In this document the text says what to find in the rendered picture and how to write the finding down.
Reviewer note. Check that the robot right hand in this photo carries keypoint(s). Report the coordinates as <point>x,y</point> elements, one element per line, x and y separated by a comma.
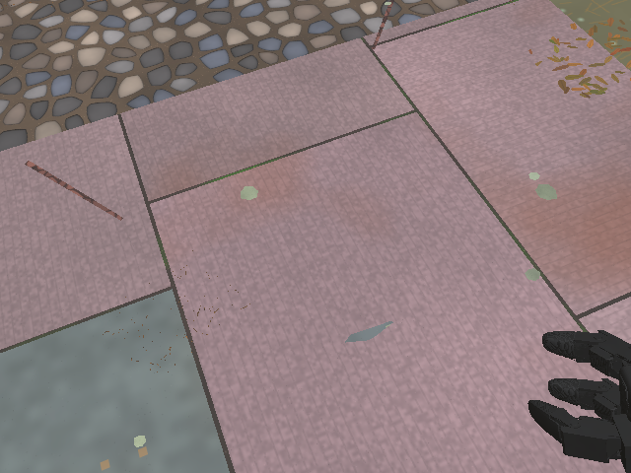
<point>597,439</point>

